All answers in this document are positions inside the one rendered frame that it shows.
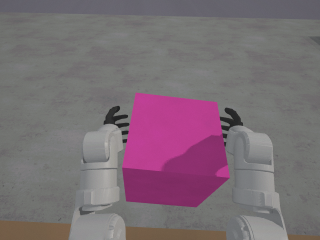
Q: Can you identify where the robot right forearm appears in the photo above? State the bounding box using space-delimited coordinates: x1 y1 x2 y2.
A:
225 125 289 240

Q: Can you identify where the robot left hand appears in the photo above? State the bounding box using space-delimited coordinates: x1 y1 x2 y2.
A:
103 106 130 143

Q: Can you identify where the robot right hand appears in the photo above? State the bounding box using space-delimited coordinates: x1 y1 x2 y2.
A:
220 107 243 146

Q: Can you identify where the left robot upper arm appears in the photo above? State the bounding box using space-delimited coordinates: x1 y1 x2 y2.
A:
69 213 126 240

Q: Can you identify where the right robot upper arm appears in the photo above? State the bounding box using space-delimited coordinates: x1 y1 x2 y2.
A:
226 214 288 240

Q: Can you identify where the carton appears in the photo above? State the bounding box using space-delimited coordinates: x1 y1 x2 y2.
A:
122 92 230 208

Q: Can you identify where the robot left forearm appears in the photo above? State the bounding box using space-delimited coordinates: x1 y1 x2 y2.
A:
68 124 124 240

